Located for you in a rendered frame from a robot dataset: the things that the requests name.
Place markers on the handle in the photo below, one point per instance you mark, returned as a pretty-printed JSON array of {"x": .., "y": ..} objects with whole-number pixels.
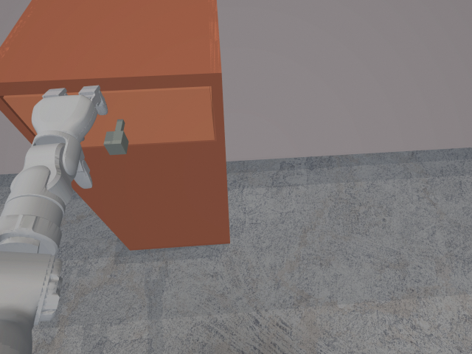
[{"x": 116, "y": 142}]

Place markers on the left robot hand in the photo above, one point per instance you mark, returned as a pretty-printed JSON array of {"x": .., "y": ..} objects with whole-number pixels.
[{"x": 71, "y": 114}]

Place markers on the cabinet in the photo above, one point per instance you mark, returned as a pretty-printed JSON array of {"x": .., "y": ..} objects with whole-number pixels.
[{"x": 158, "y": 195}]

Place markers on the drawer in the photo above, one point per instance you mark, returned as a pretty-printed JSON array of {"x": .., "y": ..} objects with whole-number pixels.
[{"x": 151, "y": 115}]

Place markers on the left robot forearm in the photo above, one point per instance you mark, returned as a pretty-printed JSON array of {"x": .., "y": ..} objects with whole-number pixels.
[{"x": 31, "y": 218}]

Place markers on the robot left upper arm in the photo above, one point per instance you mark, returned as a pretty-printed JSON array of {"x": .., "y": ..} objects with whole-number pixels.
[{"x": 30, "y": 287}]

